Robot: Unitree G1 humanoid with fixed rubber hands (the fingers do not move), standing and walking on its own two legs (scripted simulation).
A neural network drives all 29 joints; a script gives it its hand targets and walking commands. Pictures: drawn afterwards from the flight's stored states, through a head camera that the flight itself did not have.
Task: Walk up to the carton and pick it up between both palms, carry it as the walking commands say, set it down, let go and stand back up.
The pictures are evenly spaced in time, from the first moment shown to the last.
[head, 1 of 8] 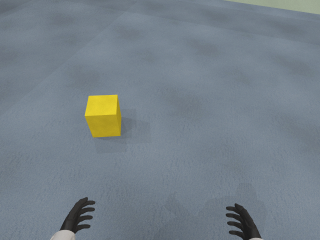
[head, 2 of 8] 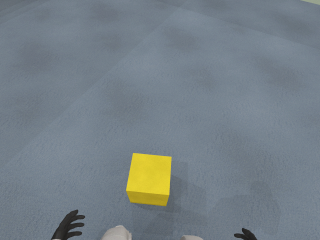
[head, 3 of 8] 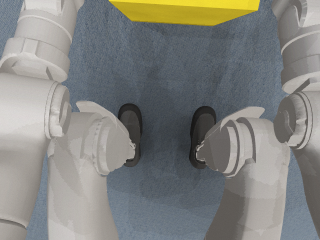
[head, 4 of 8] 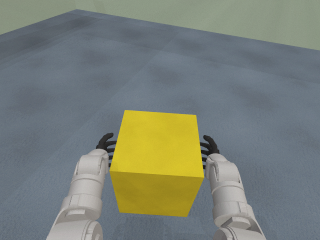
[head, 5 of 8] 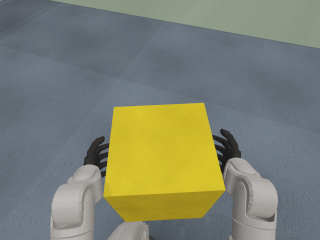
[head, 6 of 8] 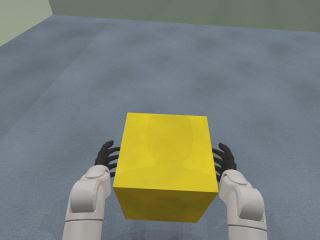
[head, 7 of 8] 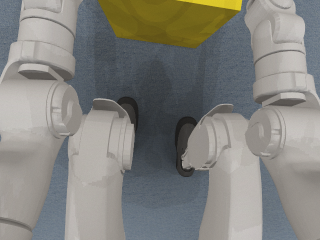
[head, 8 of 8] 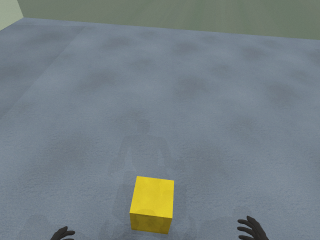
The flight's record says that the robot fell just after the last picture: no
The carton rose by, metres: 0.68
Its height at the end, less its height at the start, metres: +0.00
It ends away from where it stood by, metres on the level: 1.45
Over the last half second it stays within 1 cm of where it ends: yes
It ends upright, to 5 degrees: yes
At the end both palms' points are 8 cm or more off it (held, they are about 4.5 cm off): yes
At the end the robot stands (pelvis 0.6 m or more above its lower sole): yes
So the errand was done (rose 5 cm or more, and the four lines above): yes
